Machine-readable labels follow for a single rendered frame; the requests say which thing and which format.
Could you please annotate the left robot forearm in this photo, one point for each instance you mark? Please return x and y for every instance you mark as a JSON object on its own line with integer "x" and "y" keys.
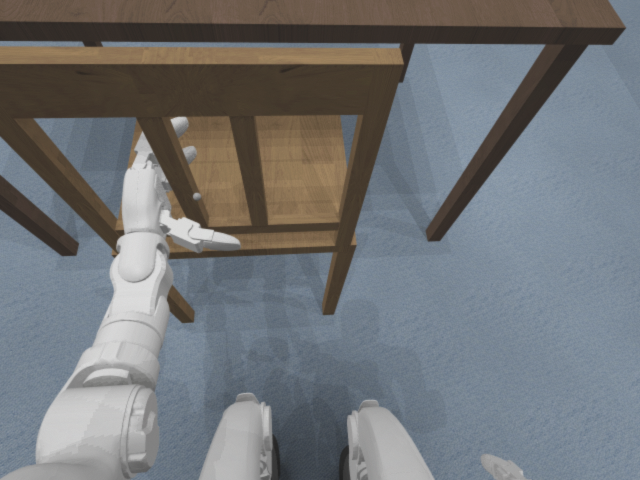
{"x": 131, "y": 335}

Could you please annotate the robot left shin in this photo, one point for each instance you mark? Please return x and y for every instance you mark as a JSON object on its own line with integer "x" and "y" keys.
{"x": 266, "y": 461}

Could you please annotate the right robot hand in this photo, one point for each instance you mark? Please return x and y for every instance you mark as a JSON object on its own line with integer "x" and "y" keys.
{"x": 501, "y": 469}

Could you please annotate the chair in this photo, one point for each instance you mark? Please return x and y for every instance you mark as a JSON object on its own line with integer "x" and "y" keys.
{"x": 270, "y": 165}

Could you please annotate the left robot hand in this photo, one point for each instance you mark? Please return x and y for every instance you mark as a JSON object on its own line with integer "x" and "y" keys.
{"x": 144, "y": 196}

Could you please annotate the table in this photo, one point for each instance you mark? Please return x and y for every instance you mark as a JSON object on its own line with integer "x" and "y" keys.
{"x": 567, "y": 27}

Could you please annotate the left robot upper arm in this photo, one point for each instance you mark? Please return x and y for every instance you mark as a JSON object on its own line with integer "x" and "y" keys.
{"x": 97, "y": 433}

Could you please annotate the robot left thigh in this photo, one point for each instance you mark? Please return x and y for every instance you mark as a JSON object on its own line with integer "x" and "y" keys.
{"x": 243, "y": 434}

